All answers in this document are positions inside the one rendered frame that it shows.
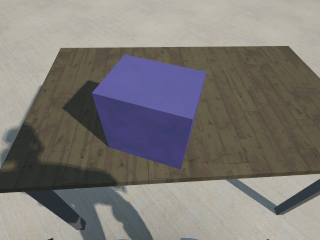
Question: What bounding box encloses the table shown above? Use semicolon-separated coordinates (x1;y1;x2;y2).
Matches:
0;46;320;231

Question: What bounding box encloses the carton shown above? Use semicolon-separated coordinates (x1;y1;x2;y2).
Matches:
92;54;207;170

